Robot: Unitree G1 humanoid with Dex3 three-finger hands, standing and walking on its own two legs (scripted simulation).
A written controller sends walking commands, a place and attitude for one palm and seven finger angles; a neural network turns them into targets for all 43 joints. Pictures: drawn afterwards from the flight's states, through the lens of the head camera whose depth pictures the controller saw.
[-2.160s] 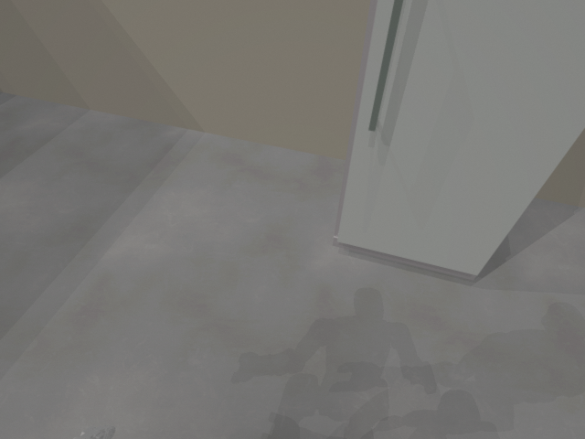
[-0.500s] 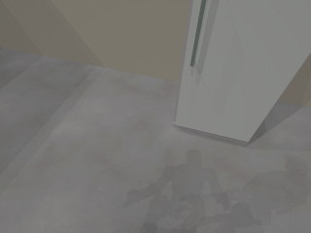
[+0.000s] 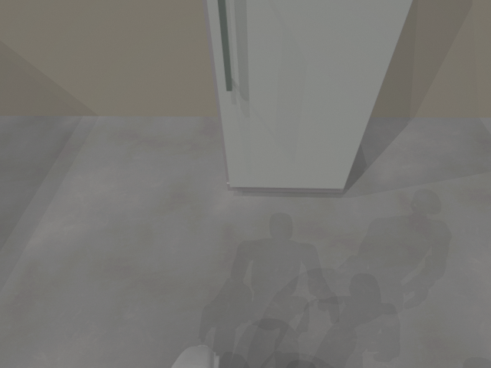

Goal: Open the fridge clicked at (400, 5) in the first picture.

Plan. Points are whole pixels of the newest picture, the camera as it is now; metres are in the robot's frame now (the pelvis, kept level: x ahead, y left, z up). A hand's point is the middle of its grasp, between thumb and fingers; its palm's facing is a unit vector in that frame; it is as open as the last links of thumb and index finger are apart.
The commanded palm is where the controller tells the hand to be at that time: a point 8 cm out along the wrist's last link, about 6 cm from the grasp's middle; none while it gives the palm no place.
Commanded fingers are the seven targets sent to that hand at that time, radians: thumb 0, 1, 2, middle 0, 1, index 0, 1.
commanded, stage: walk to a spot facing it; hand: left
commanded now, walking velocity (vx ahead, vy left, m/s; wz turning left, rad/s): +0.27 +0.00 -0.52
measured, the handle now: (223, 11) +0.94 +0.14 +0.14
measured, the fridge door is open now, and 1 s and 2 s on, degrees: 0 0 0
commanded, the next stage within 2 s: turn to face it in 0.72 s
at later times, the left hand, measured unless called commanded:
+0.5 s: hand (130, 317) +0.23 +0.28 -0.18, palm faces -0.22 -0.95 -0.21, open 7.3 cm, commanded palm none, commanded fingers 0.00 0.90 0.90 -0.20 -0.30 -0.20 -0.30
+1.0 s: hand (223, 239) +0.41 +0.10 -0.16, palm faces -0.57 -0.79 -0.23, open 7.3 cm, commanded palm none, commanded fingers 0.00 0.90 0.90 -0.20 -0.30 -0.20 -0.30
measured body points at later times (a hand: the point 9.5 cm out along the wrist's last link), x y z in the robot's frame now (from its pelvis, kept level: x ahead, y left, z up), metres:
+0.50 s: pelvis +0.13 +0.08 +0.00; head +0.16 +0.10 +0.45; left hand +0.24 +0.33 -0.16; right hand +0.16 -0.17 -0.12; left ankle +0.16 +0.16 -0.74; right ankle +0.06 -0.04 -0.64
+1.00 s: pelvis +0.20 +0.03 -0.01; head +0.22 +0.00 +0.43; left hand +0.44 +0.14 -0.15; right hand +0.05 -0.16 -0.17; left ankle +0.25 +0.17 -0.68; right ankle +0.17 -0.06 -0.74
